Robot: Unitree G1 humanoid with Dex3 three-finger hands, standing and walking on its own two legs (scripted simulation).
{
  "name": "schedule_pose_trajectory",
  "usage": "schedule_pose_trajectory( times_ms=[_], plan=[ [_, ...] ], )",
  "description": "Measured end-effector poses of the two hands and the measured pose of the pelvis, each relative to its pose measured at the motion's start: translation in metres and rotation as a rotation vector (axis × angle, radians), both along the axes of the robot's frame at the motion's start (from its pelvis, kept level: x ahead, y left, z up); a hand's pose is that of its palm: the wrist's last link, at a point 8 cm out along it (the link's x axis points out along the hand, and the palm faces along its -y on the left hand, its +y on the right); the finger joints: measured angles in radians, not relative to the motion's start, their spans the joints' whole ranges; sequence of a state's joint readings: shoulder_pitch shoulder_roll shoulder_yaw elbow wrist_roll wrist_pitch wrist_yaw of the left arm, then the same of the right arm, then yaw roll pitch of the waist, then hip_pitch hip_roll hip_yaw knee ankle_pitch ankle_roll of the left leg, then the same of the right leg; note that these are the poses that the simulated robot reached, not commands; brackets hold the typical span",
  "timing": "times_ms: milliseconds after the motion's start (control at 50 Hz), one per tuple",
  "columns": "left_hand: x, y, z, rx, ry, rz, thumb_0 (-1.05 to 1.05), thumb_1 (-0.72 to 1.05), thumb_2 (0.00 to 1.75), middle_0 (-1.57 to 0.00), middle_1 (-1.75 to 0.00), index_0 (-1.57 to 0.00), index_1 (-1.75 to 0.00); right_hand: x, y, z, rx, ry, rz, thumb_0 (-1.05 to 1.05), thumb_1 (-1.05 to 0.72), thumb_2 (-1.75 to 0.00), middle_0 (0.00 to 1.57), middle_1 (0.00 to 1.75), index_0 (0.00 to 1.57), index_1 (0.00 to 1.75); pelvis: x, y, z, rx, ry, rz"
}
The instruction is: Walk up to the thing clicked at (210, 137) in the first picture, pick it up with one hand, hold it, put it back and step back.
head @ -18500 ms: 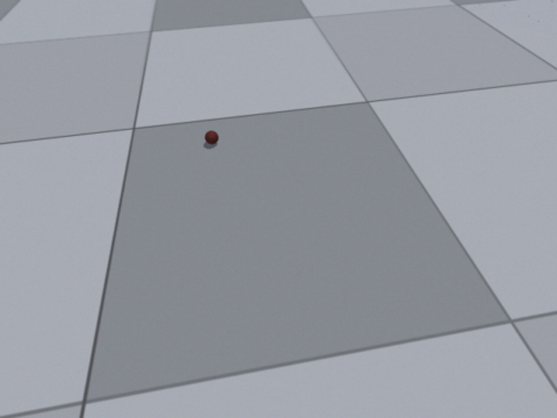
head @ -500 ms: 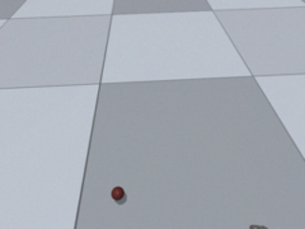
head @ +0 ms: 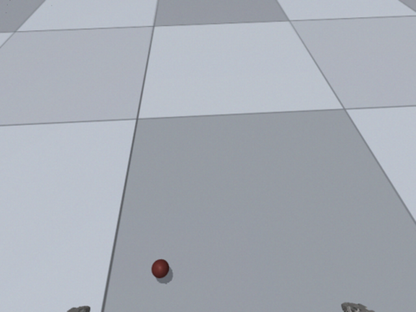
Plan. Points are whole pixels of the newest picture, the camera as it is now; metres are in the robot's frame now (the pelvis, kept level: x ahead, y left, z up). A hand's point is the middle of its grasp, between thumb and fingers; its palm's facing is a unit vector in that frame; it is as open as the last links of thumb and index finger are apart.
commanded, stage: walk up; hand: left
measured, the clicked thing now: (160, 268) +0.39 +0.24 -0.74
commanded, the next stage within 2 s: none
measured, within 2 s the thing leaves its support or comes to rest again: neither
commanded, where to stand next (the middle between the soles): +0.08 +0.02 m, yaw +0 degrees
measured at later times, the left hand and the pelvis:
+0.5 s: hand out of the picture +0.08 +0.33 -0.17, palm faces -0.04 -0.93 -0.36, open 7.4 cm; pelvis +0.01 +0.05 -0.01, yaw +1 degrees
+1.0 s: hand (104, 308) +0.16 +0.25 -0.16, palm faces -0.02 -0.94 -0.34, open 7.4 cm; pelvis -0.01 +0.01 -0.03, yaw +2 degrees
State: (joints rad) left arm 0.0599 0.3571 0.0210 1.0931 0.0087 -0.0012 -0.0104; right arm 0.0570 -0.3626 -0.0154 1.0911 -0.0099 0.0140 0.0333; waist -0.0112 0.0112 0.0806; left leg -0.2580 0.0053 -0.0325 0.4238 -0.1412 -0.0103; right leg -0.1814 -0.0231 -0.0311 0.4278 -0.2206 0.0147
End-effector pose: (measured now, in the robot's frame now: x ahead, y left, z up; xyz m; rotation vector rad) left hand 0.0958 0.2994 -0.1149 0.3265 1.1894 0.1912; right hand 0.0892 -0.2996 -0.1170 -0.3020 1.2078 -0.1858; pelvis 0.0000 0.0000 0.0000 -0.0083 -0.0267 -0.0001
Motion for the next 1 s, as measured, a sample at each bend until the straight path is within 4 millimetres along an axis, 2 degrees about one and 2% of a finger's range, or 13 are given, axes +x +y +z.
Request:
schedule_pose_trajectory(
  times_ms=[120,180,260,320,400,480,540,620,720,820,920,1000],
  plan=[
    [-0.011,0.009,-0.001,0.038,0.006,0.024,0.01,0.91,0.90,-0.21,-0.30,-0.20,-0.30,-0.004,-0.004,-0.007,-0.003,0.027,0.006,0.01,-0.90,-0.89,0.20,0.30,0.20,0.30,-0.009,0.004,-0.005,-0.004,-0.007,0.005],
    [-0.020,0.023,-0.003,0.071,0.014,0.025,0.01,0.91,0.90,-0.21,-0.30,-0.21,-0.30,-0.006,-0.003,-0.011,-0.017,0.036,0.017,0.01,-0.90,-0.89,0.20,0.30,0.20,0.30,-0.017,0.012,-0.010,-0.004,-0.010,0.005],
    [-0.030,0.048,-0.004,0.104,0.021,0.007,0.01,0.90,0.90,-0.21,-0.30,-0.21,-0.30,-0.015,0.007,-0.009,-0.033,0.035,0.019,0.01,-0.90,-0.90,0.20,0.30,0.20,0.30,-0.023,0.029,-0.014,0.000,0.003,0.021],
    [-0.031,0.069,-0.013,0.092,0.012,-0.004,0.01,0.90,0.90,-0.21,-0.30,-0.21,-0.30,-0.030,0.019,-0.010,-0.055,0.020,0.024,0.00,-0.90,-0.90,0.20,0.30,0.20,0.30,-0.019,0.043,-0.023,0.016,0.005,0.038],
    [-0.028,0.076,-0.014,0.053,0.022,0.007,0.01,0.91,0.90,-0.20,-0.29,-0.20,-0.30,-0.062,0.029,0.002,-0.083,0.043,-0.005,0.00,-0.90,-0.89,0.20,0.30,0.20,0.30,-0.007,0.049,-0.017,0.028,-0.017,0.031],
    [-0.019,0.078,-0.015,0.015,0.040,0.004,0.01,0.91,0.90,-0.20,-0.29,-0.20,-0.30,-0.084,0.024,0.020,-0.144,0.079,-0.053,0.01,-0.90,-0.89,0.21,0.30,0.20,0.30,0.008,0.047,-0.010,0.021,-0.032,0.016],
    [-0.012,0.074,-0.019,0.011,0.062,0.013,0.01,0.91,0.90,-0.20,-0.29,-0.20,-0.30,-0.088,0.015,0.028,-0.185,0.109,-0.079,0.01,-0.90,-0.89,0.21,0.30,0.20,0.30,0.014,0.042,-0.009,0.011,-0.039,0.005],
    [0.002,0.056,-0.024,0.003,0.080,0.002,0.01,0.91,0.90,-0.20,-0.29,-0.20,-0.30,-0.072,0.002,0.025,-0.192,0.127,-0.083,0.01,-0.90,-0.89,0.21,0.30,0.20,0.30,0.018,0.034,-0.011,0.005,-0.031,-0.013],
    [0.028,0.022,-0.030,0.000,0.065,-0.042,0.01,0.91,0.90,-0.20,-0.29,-0.20,-0.30,-0.029,-0.014,-0.005,-0.149,0.071,-0.068,0.01,-0.90,-0.89,0.21,0.30,0.20,0.30,0.024,0.020,-0.025,-0.001,-0.012,-0.027],
    [0.054,-0.004,-0.019,-0.014,-0.032,-0.079,0.01,0.91,0.90,-0.20,-0.29,-0.20,-0.30,0.009,-0.007,-0.016,-0.108,-0.017,-0.026,0.01,-0.90,-0.89,0.20,0.30,0.20,0.30,0.012,0.011,-0.022,0.018,-0.005,-0.024],
    [0.068,-0.014,-0.011,-0.014,-0.158,-0.086,0.01,0.91,0.90,-0.21,-0.30,-0.21,-0.30,0.019,0.002,-0.016,-0.083,-0.058,0.046,0.00,-0.90,-0.89,0.21,0.30,0.20,0.30,0.002,0.008,-0.025,0.017,0.006,0.000],
    [0.056,-0.004,-0.015,-0.013,-0.213,-0.071,0.01,0.91,0.90,-0.21,-0.30,-0.21,-0.30,0.010,0.007,-0.015,-0.088,-0.055,0.080,0.00,-0.90,-0.89,0.21,0.30,0.20,0.30,-0.014,0.012,-0.032,0.007,0.001,0.030]
  ],
)
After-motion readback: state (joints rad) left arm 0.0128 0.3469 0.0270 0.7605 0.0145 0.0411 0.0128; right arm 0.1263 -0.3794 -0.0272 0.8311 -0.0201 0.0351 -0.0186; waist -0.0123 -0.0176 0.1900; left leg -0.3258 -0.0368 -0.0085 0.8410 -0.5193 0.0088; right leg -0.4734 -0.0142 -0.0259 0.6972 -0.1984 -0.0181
